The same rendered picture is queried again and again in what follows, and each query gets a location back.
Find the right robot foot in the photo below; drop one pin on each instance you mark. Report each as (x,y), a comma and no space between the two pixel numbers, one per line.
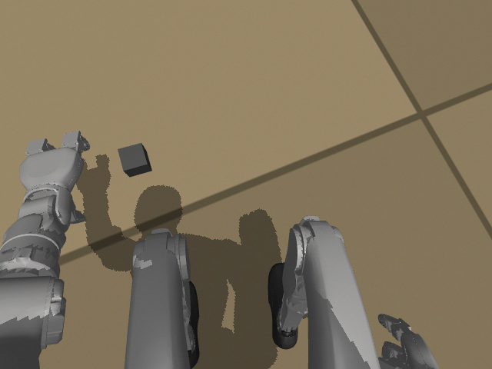
(282,339)

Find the right robot hand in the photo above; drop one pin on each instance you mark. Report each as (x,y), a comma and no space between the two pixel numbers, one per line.
(413,353)

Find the left robot arm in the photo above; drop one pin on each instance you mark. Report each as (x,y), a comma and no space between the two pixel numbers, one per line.
(32,306)

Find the cube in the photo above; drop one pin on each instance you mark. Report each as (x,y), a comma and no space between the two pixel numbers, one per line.
(134,160)

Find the left robot hand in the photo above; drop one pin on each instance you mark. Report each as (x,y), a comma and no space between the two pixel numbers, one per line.
(47,165)

